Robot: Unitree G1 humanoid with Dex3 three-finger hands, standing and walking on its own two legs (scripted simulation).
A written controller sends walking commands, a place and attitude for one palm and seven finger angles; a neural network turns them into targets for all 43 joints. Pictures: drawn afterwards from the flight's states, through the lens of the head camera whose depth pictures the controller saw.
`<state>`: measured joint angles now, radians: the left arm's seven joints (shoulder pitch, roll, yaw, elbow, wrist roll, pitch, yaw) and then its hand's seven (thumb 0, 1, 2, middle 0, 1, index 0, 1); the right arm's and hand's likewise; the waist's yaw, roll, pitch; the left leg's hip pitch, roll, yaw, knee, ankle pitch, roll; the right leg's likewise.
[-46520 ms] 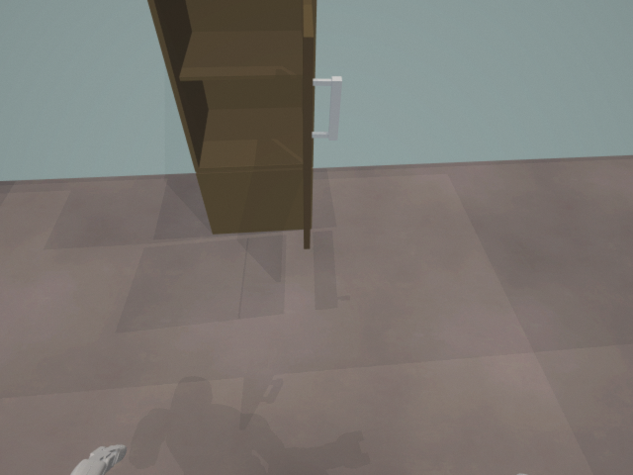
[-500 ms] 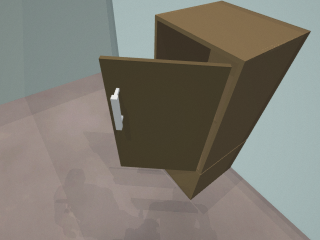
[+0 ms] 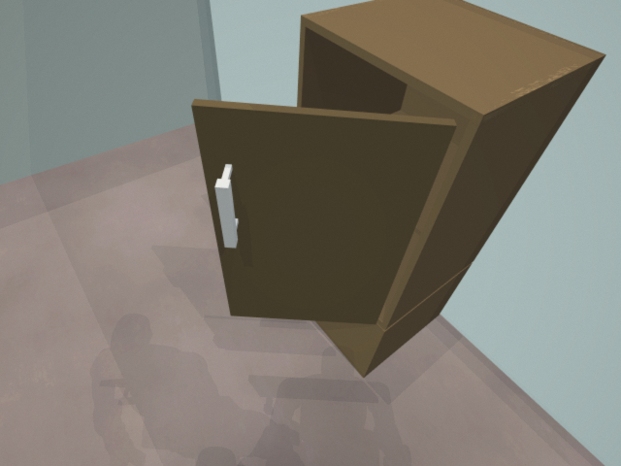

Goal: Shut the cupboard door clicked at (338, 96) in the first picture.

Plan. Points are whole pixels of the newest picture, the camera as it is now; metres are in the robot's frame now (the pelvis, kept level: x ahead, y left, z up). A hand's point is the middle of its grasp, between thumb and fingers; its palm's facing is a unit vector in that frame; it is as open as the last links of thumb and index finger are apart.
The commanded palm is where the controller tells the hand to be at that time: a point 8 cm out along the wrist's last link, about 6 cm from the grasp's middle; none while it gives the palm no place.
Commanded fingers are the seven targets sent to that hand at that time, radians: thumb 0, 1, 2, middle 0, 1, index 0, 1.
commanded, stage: shuffle to correct the standing spot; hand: left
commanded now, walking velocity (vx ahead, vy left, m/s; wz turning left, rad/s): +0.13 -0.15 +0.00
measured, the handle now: (229, 207) +0.50 +0.17 +0.02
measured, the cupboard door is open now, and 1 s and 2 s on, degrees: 50 50 50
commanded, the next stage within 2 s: come to a stop and stand still in 0.28 s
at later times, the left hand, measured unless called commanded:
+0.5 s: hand out of the picture -0.01 +0.13 -0.20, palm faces +0.08 -0.99 -0.08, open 7.4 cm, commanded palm none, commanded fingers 0.00 0.90 0.90 -0.20 -0.30 -0.20 -0.30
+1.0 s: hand out of the picture +0.05 +0.16 -0.17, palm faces +0.03 -0.97 -0.23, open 7.4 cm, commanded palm none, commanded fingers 0.00 0.90 0.90 -0.20 -0.30 -0.20 -0.30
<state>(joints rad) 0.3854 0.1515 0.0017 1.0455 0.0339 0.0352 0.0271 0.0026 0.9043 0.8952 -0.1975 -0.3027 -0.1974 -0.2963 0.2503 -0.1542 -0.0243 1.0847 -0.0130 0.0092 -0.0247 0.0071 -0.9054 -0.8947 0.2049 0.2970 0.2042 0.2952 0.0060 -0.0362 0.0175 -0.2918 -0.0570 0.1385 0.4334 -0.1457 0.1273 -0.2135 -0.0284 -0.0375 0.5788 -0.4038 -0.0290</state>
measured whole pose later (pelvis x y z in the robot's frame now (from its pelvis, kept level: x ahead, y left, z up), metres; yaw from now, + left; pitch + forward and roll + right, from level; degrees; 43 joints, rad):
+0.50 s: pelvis +0.03 -0.01 -0.01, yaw +1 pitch -1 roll -2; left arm 0.38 0.13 0.02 1.07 0.03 0.01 0.03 0.00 0.90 0.90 -0.20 -0.30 -0.20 -0.30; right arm 0.31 -0.11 -0.04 1.08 -0.02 -0.01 -0.03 0.01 -0.92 -0.90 0.20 0.30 0.20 0.29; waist 0.00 -0.06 0.02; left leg -0.31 0.01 0.11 0.63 -0.31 0.08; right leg -0.21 -0.04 -0.11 0.61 -0.40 0.00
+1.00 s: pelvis +0.02 -0.03 -0.01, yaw +2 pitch -1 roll -1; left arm 0.25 0.15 0.00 1.03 0.02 0.00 0.05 0.00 0.91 0.90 -0.20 -0.30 -0.20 -0.30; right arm 0.29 -0.17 -0.03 1.05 -0.01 0.00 -0.02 0.01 -0.91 -0.89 0.20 0.30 0.20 0.29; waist -0.03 0.05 0.02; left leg -0.30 0.00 0.10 0.59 -0.27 0.07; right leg -0.22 -0.06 -0.02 0.55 -0.31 0.04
